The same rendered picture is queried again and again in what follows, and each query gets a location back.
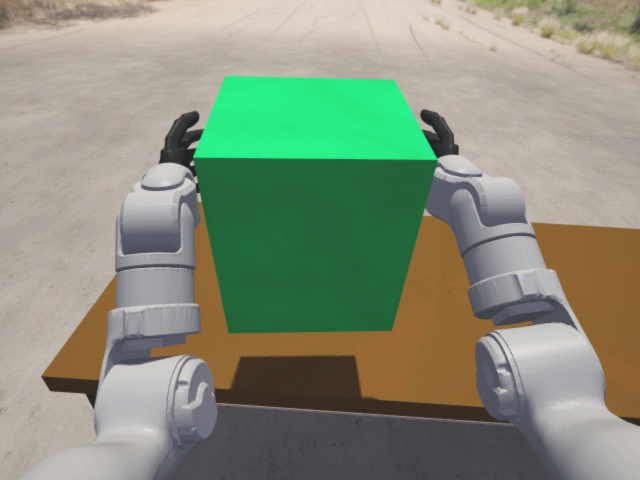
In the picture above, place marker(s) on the left robot forearm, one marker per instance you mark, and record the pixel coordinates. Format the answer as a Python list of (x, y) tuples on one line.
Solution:
[(154, 261)]

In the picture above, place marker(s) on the left robot upper arm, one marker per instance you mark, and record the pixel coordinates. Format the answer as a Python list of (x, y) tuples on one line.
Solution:
[(149, 413)]

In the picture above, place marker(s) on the table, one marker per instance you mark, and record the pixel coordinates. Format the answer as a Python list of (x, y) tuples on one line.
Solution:
[(425, 367)]

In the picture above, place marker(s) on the right robot upper arm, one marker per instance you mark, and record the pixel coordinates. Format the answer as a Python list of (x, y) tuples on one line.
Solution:
[(544, 379)]

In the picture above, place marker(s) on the carton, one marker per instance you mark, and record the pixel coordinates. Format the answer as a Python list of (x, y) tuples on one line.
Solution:
[(313, 191)]

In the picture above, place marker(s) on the robot left hand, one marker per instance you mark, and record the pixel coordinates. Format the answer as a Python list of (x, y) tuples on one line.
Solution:
[(178, 140)]

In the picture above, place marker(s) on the right robot forearm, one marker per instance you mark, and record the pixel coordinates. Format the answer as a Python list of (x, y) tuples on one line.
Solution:
[(509, 280)]

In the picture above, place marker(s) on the robot right hand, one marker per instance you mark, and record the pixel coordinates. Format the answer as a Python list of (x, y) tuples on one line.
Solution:
[(442, 143)]

